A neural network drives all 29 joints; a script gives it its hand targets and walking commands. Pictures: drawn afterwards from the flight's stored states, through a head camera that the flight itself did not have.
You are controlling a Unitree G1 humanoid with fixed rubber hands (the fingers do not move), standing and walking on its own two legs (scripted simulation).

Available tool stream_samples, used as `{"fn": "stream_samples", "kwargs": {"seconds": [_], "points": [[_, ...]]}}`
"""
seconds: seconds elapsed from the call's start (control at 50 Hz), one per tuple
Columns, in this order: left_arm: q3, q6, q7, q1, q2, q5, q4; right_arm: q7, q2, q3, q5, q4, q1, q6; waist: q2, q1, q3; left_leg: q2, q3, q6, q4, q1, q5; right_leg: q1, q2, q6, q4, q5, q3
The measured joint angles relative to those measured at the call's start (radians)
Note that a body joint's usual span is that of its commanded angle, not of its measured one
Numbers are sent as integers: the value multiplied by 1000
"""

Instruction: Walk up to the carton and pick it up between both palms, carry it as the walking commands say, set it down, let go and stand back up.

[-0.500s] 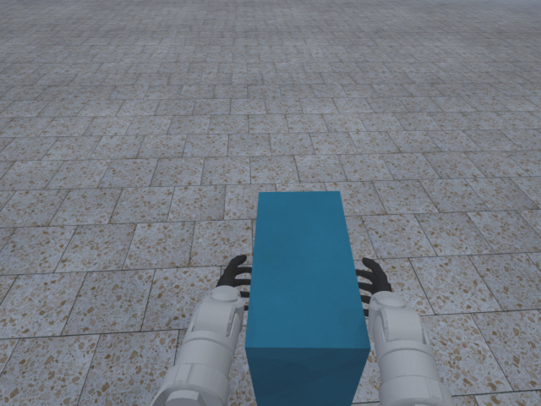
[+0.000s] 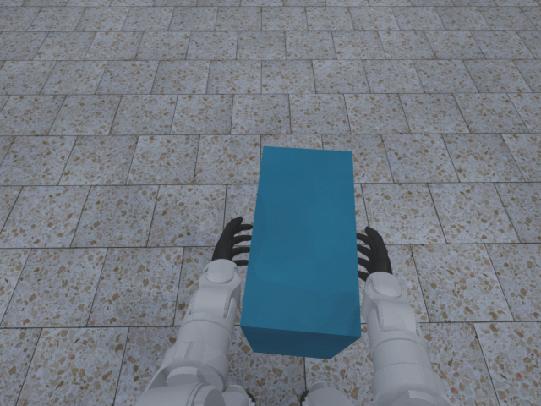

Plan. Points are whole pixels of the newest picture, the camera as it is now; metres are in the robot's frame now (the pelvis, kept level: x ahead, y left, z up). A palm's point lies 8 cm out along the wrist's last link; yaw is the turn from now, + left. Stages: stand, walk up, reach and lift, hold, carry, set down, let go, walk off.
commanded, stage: set down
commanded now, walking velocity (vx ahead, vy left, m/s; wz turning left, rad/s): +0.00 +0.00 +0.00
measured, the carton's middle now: (298, 260) +0.38 -0.05 -0.12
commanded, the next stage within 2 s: none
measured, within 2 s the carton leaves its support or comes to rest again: neither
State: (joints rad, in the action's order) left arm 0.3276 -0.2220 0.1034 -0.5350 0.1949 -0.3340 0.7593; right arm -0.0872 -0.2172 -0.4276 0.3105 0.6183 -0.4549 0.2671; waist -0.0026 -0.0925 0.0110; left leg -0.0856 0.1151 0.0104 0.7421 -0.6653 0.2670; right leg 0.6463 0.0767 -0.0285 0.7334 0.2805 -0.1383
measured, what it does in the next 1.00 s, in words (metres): lowers itself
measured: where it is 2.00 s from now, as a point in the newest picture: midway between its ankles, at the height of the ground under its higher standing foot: outside the picture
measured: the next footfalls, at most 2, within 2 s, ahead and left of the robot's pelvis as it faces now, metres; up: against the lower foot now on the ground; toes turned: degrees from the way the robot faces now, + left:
none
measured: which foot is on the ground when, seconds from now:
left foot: down 0.00-1.00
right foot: down 0.00-1.00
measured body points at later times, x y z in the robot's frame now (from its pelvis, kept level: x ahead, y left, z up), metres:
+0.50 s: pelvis -0.02 +0.00 -0.07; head +0.17 +0.01 +0.34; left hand +0.40 +0.07 -0.15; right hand +0.35 -0.17 -0.15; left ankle +0.05 +0.11 -0.71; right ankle +0.05 -0.13 -0.71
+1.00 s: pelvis -0.03 +0.01 -0.14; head +0.21 +0.01 +0.25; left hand +0.43 +0.06 -0.23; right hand +0.38 -0.18 -0.22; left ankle +0.05 +0.11 -0.71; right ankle +0.05 -0.13 -0.71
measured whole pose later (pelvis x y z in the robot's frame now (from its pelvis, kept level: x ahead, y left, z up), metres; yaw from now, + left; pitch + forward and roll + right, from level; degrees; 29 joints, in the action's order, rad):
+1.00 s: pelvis -0.03 +0.01 -0.14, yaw +1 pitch +35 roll -3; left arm 0.32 -0.18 0.14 -0.91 0.11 -0.25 0.83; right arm -0.10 -0.16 -0.53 0.22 0.60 -0.76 0.21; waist -0.06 -0.11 -0.07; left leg -0.16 0.13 -0.01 1.40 -1.54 0.44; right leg 1.51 0.11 -0.07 1.38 0.48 -0.09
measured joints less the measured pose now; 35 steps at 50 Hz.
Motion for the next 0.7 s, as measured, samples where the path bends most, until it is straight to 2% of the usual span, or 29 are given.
{"fn": "stream_samples", "kwargs": {"seconds": [0.14,0.32,0.7], "points": [[2,42,-28,-88,-36,13,20,-34,-20,-29,-18,-22,-54,-50,-7,12,-10,-6,14,-14,109,-189,16,186,11,2,108,18,18],[-1,49,-35,-156,-50,27,21,-35,-26,-62,-29,-50,-103,-61,-18,1,-34,-26,19,-17,241,-383,52,376,13,-6,239,61,29],[-19,56,18,-236,-48,68,11,-14,18,-69,-81,-57,-174,-75,-45,-22,-88,-61,15,-11,488,-696,138,678,20,-28,478,155,35]]}}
